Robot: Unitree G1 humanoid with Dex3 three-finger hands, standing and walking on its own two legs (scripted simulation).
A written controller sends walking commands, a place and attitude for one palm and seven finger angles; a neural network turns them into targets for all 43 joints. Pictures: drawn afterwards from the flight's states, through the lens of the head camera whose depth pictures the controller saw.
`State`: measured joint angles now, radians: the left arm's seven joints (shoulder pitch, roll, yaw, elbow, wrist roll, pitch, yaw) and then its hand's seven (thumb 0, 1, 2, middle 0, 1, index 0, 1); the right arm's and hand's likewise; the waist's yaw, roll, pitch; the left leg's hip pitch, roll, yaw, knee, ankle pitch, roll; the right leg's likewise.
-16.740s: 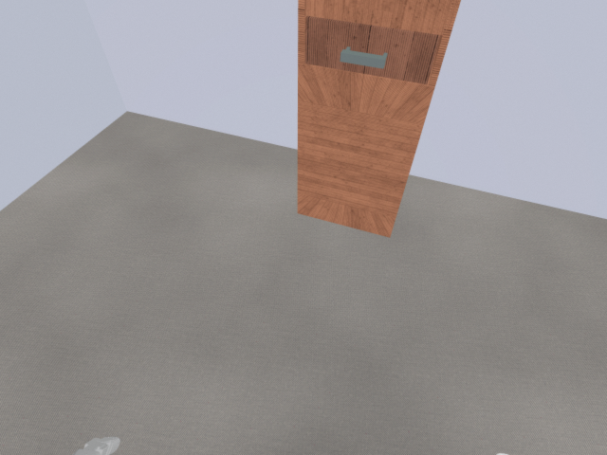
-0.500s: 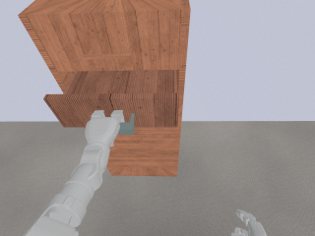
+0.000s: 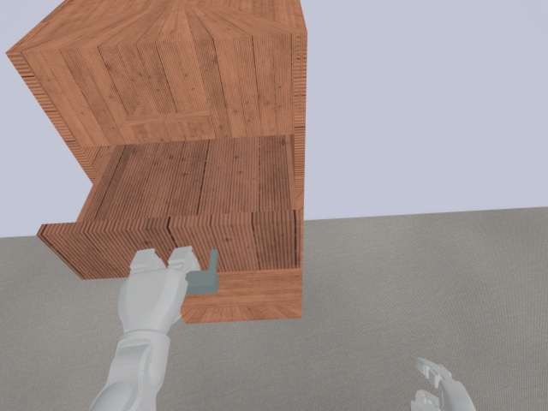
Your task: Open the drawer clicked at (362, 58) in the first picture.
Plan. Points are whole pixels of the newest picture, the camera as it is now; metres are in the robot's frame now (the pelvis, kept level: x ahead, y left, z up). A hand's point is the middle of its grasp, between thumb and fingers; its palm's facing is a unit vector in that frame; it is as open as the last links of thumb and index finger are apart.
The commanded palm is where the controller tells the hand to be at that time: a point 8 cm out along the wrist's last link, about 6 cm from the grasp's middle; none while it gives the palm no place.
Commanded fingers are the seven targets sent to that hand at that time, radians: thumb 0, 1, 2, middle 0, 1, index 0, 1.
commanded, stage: pull the drawer open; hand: left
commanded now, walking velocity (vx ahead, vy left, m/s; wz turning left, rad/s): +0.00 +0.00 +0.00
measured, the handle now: (176, 270) +0.32 +0.17 +0.03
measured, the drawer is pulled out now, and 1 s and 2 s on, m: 0.20 0.30 0.30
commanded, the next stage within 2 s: open the thumb to release the handle in 0.80 s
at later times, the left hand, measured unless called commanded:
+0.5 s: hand (158, 385) +0.17 +0.16 +0.01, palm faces +0.01 -0.17 -0.98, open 6.0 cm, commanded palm +0.11 +0.17 +0.06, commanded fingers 0.00 0.90 0.90 -0.40 -1.35 -0.40 -1.35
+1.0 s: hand (156, 384) +0.17 +0.17 +0.01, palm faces +0.06 -0.12 -0.99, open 6.0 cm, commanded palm +0.14 +0.17 +0.06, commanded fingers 0.00 0.48 0.72 -0.37 -1.30 -0.37 -1.30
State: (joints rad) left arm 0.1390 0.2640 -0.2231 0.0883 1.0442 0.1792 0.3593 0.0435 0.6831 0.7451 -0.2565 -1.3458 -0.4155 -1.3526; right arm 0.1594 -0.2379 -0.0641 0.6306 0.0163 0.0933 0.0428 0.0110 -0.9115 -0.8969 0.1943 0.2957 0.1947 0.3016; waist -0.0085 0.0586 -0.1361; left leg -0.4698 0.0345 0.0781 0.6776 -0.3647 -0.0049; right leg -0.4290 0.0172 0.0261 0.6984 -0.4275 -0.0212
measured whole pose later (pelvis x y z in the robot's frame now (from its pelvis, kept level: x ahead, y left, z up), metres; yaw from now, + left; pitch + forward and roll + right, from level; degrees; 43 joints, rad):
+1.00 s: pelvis -0.03 -0.02 -0.01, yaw +1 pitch +6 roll +1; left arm 0.42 0.30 -0.24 -0.11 1.08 0.09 0.44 0.03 0.65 0.77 -0.29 -1.35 -0.40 -1.33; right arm 0.11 -0.23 -0.03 0.62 -0.02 0.06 0.02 0.01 -0.91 -0.90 0.20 0.30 0.20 0.30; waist 0.05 0.08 -0.10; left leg -0.51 0.04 0.04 0.78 -0.37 -0.02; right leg -0.47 0.02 0.00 0.82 -0.46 -0.04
